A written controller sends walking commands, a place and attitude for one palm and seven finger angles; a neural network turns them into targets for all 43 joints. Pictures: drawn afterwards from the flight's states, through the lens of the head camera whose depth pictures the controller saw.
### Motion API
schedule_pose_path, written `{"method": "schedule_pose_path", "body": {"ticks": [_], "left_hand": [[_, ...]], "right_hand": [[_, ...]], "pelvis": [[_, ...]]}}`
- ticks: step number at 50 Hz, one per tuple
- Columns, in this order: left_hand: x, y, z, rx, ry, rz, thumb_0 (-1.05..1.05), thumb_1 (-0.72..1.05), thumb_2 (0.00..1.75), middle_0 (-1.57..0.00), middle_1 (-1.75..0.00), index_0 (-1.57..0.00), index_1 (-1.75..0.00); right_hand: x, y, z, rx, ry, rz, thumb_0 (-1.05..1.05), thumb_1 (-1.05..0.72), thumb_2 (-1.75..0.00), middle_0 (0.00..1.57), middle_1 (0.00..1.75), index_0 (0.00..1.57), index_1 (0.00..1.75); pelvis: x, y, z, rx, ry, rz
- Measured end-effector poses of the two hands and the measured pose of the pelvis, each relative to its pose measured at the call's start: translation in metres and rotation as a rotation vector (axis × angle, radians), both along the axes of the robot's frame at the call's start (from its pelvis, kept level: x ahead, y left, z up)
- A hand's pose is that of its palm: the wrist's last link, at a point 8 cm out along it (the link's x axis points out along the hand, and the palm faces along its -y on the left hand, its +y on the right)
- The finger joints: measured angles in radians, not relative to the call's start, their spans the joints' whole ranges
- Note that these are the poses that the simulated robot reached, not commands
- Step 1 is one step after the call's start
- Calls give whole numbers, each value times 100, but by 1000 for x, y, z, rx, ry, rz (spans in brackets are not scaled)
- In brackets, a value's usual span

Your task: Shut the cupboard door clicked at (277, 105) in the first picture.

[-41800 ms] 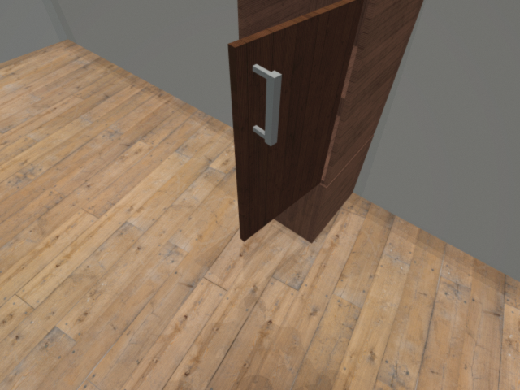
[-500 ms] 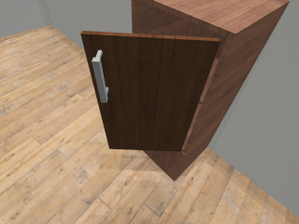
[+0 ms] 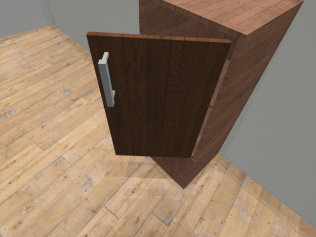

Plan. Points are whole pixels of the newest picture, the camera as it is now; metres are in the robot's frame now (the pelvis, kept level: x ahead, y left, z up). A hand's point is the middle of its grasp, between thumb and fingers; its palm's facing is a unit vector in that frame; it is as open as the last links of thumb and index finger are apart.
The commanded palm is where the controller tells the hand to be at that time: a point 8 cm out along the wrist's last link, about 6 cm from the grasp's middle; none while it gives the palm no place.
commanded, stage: look again from close up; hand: left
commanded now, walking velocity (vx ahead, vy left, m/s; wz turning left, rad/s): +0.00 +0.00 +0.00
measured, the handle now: (108, 80) +0.49 +0.18 +0.12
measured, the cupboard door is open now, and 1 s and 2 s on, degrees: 45 45 45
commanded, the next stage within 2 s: raise the hand and make a fist in 0.54 s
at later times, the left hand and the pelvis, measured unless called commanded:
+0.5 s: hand out of the picture +0.02 +0.15 -0.18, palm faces +0.02 -0.98 -0.18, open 7.4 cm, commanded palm none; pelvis +0.02 -0.01 -0.01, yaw +0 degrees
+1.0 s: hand (115, 213) +0.18 +0.12 -0.02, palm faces +0.00 -1.00 +0.02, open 6.5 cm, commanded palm +0.13 +0.19 -0.03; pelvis +0.00 -0.05 -0.06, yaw +4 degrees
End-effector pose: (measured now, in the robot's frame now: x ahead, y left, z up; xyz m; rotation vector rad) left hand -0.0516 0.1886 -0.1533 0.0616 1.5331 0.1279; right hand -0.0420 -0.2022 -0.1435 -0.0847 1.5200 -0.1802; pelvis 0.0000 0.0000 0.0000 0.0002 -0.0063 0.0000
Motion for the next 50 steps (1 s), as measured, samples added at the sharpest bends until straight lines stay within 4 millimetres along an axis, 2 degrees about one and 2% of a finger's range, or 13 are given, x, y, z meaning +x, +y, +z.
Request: {"method": "schedule_pose_path", "body": {"ticks": [5, 10, 19, 25, 33, 35, 38, 41, 43, 45, 46, 48, 50], "left_hand": [[-7, -1, -1, 10, 6, -6, 0, 91, 90, -20, -30, -20, -30], [-2, 9, 3, 53, -39, 14, 0, 91, 90, -20, -30, -20, -30], [34, 16, 3, 82, -117, -23, 0, 91, 90, -20, -30, -19, -30], [63, 11, 0, 67, -176, -49, 0, 91, 90, -20, -30, -19, -30], [74, 12, -2, 67, -177, -67, 1, 92, 90, -20, -30, -20, -30], [102, 25, 17, 110, -330, 24, 2, 93, 90, -20, -30, -20, -30], [164, 36, 82, 197, -777, 50, 3, 94, 90, -21, -31, -21, -31], [217, 24, 149, 203, -1168, 28, 2, 94, 90, -23, -34, -23, -34], [237, 10, 173, 153, -1371, 3, 2, 93, 90, -25, -36, -25, -36], [243, -3, 180, 64, -1503, -31, 1, 93, 90, -28, -39, -27, -39], [242, -9, 176, 17, -1546, -59, 1, 92, 90, -29, -40, -29, -41], [231, -17, 156, -53, -1557, -106, 0, 92, 90, -32, -44, -32, -44], [213, -18, 129, -83, -1479, -108, 0, 91, 90, -36, -48, -36, -48]], "right_hand": [[19, -2, -4, 8, -49, 42, 0, -91, -90, 20, 29, 20, 30], [42, -13, -14, 2, -101, 91, 1, -92, -90, 20, 30, 20, 30], [80, -32, -8, -30, -219, 101, 2, -94, -90, 20, 29, 20, 30], [85, -38, -2, -45, -221, 104, 1, -93, -90, 20, 29, 20, 30], [76, -41, 1, -52, -169, 99, 0, -92, -90, 20, 29, 20, 30], [81, -45, 6, -82, -266, 98, 1, -92, -90, 20, 30, 20, 30], [99, -52, 14, -96, -458, 118, 1, -91, -90, 20, 30, 20, 30], [127, -60, 14, -67, -634, 156, 1, -91, -90, 20, 30, 20, 30], [150, -66, 13, -58, -734, 172, 1, -91, -90, 20, 30, 20, 30], [172, -71, 17, -62, -811, 184, 1, -90, -90, 20, 30, 20, 30], [183, -74, 20, -67, -845, 190, 1, -90, -90, 20, 30, 20, 30], [203, -80, 28, -81, -901, 211, 1, -90, -90, 20, 30, 20, 30], [223, -86, 38, -101, -948, 247, 1, -90, -90, 20, 30, 20, 30]], "pelvis": [[0, -1, -4, -8, 12, 14], [5, 1, -8, -8, 15, 30], [16, -7, -7, 0, -2, 10], [19, -12, -6, 1, -3, 3], [21, -17, -5, -6, 4, 2], [16, -19, -9, -6, 1, 15], [14, -22, -12, 16, 6, 44], [10, -24, -20, 30, 21, 84], [6, -26, -28, 27, 40, 89], [4, -31, -36, 21, 71, 81], [3, -35, -40, 22, 85, 75], [0, -43, -50, 25, 104, 66], [-1, -51, -58, 23, 115, 66]]}}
